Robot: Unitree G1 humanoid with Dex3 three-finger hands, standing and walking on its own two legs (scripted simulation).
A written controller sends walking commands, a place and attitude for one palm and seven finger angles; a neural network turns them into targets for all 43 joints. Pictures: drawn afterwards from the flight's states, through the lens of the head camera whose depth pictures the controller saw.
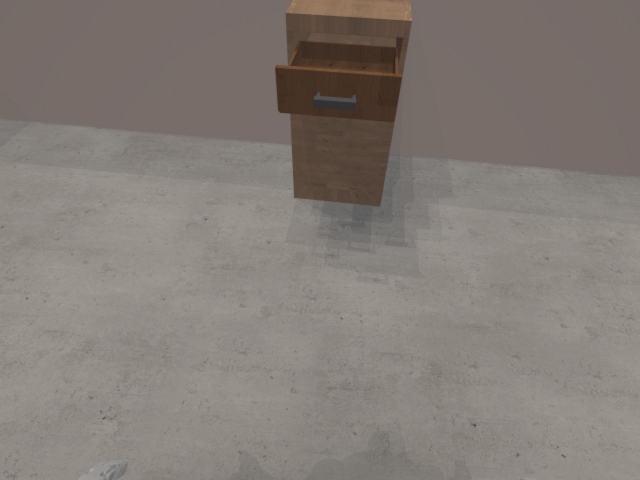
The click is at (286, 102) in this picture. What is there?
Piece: drawer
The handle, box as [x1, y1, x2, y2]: [314, 92, 355, 110]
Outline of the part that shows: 314,96 314,107 354,110 355,108 355,95 353,95 351,98 340,98 321,96 320,92 317,92 317,95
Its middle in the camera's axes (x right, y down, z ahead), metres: +0.04 -0.41 +1.15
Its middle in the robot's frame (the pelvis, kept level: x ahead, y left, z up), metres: +1.14 +0.02 -0.08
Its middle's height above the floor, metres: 0.69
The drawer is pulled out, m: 0.30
